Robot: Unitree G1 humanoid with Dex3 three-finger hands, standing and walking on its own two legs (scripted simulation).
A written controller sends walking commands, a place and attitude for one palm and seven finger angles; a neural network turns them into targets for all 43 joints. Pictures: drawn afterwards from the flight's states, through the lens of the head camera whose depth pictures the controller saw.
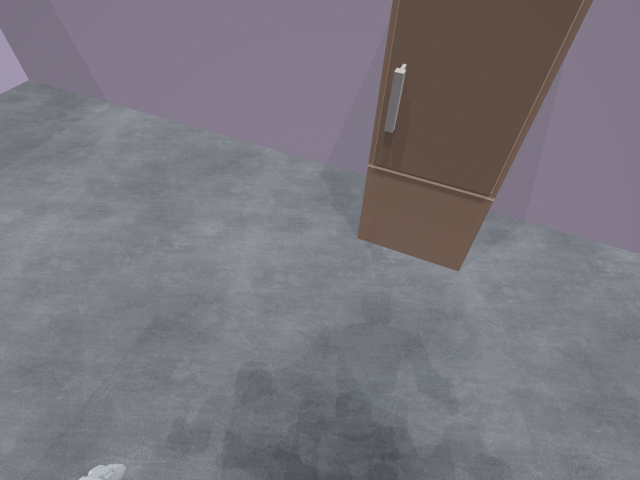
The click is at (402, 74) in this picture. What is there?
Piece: cupboard door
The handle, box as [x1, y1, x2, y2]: [384, 64, 406, 132]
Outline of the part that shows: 406,64 403,64 400,68 396,68 394,71 384,130 392,132 394,128 405,73 404,69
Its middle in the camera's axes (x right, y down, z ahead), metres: +0.22 -0.40 +1.10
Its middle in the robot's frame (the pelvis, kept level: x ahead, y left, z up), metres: +1.10 -0.16 -0.08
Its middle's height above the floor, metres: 0.69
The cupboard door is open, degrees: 0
